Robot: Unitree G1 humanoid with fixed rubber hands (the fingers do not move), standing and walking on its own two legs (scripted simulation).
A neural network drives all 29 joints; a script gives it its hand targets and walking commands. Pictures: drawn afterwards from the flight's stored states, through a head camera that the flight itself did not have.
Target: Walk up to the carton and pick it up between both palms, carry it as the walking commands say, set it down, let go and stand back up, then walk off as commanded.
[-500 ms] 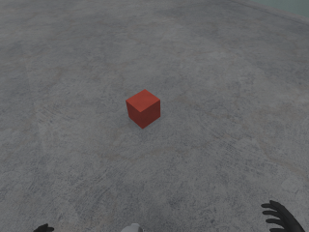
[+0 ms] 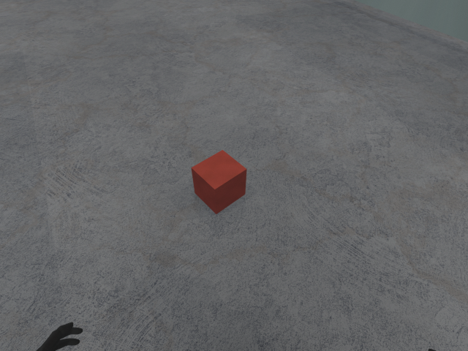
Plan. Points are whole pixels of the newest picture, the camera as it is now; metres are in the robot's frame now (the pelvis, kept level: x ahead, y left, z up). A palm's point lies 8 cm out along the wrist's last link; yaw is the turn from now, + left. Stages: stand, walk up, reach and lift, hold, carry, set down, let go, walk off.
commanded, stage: walk up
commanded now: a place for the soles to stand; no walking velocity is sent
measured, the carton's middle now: (219, 181) +1.06 +0.11 -0.67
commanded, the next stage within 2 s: none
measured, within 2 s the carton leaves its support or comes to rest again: neither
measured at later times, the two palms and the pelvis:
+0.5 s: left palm (61, 287) +0.26 +0.36 -0.08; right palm (401, 292) +0.26 -0.29 -0.08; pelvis +0.16 +0.03 -0.02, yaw +3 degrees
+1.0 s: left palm (69, 243) +0.35 +0.38 -0.07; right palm (356, 217) +0.45 -0.27 -0.10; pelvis +0.32 +0.04 -0.02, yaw +8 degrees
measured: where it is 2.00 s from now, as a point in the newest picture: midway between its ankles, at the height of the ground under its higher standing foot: (222, 286)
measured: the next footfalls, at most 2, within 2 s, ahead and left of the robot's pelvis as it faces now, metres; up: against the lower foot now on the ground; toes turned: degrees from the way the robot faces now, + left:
right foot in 0.04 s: +0.13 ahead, -0.15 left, +0.00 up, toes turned +0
left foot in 0.36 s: +0.26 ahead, +0.14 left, +0.00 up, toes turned +2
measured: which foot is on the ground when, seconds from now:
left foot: down 0.00-0.06, up 0.08-0.34, down 0.36-0.68, up 0.70-0.98, down 1.00-1.00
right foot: up 0.00-0.02, down 0.04-0.36, up 0.38-0.66, down 0.68-1.00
